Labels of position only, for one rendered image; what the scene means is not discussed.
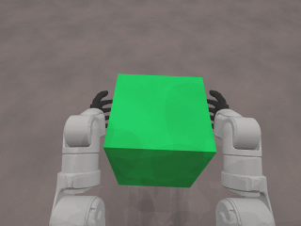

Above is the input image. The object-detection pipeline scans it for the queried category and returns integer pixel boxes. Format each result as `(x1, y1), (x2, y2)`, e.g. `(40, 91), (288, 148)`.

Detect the robot right forearm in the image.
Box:
(214, 108), (276, 226)

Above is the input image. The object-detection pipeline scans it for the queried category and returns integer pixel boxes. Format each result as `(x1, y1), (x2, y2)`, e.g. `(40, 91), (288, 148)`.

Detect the right robot upper arm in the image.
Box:
(215, 198), (275, 226)

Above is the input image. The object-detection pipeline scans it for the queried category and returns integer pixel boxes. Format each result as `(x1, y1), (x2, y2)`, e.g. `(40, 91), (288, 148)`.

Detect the robot left forearm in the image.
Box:
(49, 108), (106, 226)

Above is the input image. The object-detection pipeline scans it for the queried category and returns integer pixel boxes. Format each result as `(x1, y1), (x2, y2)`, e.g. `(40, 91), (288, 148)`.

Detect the carton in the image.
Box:
(103, 73), (217, 188)

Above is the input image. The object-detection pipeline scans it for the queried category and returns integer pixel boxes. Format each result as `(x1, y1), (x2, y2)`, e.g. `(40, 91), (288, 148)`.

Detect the left robot hand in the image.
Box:
(90, 90), (113, 128)

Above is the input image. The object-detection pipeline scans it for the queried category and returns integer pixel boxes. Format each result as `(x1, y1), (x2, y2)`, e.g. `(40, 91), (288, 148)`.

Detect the left robot upper arm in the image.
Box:
(50, 196), (105, 226)

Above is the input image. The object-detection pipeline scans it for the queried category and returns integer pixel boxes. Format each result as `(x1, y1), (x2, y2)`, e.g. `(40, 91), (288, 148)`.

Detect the right robot hand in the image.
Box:
(206, 90), (230, 129)

